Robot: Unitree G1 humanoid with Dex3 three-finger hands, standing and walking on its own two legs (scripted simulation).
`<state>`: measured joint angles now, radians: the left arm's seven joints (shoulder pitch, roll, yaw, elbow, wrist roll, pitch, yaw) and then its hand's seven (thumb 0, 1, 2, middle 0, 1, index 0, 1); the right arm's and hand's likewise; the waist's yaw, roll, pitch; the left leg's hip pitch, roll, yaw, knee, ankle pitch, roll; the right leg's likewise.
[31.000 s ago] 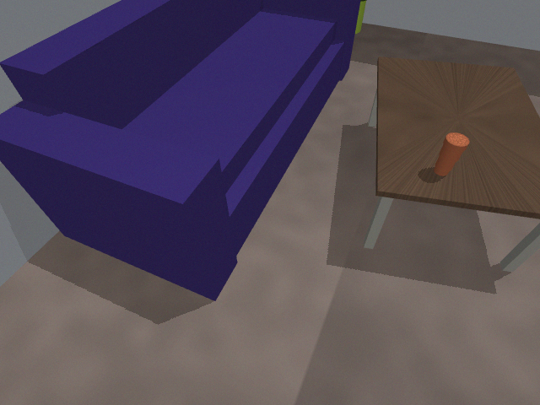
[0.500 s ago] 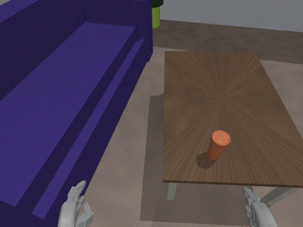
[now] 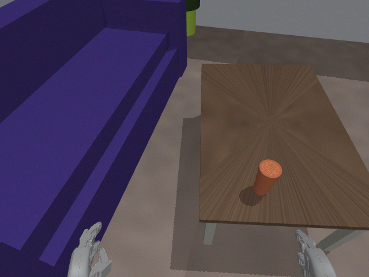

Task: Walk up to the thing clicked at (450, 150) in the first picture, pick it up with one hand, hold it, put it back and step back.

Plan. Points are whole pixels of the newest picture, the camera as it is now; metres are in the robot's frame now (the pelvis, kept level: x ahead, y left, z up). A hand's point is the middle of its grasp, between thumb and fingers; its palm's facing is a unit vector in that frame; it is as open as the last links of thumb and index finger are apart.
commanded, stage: home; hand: right
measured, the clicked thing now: (265, 179) +0.49 -0.26 -0.24
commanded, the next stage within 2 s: stand in 1.44 s
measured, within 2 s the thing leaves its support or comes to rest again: neither
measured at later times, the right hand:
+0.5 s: hand (286, 274) +0.16 -0.18 -0.05, palm faces +0.04 +0.98 -0.20, open 17.5 cm
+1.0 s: hand out of the picture +0.11 -0.24 -0.11, palm faces +0.01 +0.94 -0.34, open 17.5 cm
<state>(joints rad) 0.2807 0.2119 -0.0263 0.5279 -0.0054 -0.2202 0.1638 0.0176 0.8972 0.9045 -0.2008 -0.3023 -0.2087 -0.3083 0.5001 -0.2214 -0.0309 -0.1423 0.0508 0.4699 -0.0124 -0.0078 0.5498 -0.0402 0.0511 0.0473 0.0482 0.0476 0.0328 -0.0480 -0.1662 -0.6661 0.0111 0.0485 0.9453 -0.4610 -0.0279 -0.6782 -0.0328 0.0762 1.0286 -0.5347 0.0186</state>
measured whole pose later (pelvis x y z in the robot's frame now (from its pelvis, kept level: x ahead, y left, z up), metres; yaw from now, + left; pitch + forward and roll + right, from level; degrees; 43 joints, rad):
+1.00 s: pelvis -0.01 -0.01 +0.03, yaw -1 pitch +1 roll +1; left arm 0.19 0.32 0.04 0.86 0.06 -0.02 0.00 0.01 0.90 0.90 -0.20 -0.30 -0.21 -0.31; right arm 0.24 -0.33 -0.04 0.69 -0.04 0.03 -0.02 -0.01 0.54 -0.04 0.05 0.05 0.05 0.05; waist -0.01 0.02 0.01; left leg -0.41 0.06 0.02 0.78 -0.38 -0.04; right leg -0.40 0.01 0.04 0.80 -0.43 0.00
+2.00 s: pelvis -0.02 +0.02 +0.07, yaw -1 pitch -4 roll +0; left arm 0.15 0.33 0.01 1.18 0.02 0.00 -0.01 0.01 0.90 0.90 -0.20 -0.30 -0.21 -0.30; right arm 0.15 -0.32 0.01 1.13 -0.02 -0.01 -0.01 0.00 -0.59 -0.82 0.20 0.29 0.20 0.29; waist 0.00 -0.01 0.06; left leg -0.14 0.03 0.04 0.38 -0.18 -0.01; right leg -0.11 -0.02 0.05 0.37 -0.20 0.03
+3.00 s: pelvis +0.00 +0.02 +0.07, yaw +0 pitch -3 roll +0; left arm 0.13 0.34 0.01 1.15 0.01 0.00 -0.01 0.01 0.90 0.90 -0.20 -0.30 -0.21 -0.30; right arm 0.13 -0.34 0.00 1.15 -0.01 -0.01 0.00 0.01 -0.90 -0.89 0.20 0.30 0.20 0.30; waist -0.01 -0.01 0.05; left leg -0.12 0.01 0.03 0.34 -0.17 0.00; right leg -0.08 -0.04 0.04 0.32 -0.19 0.04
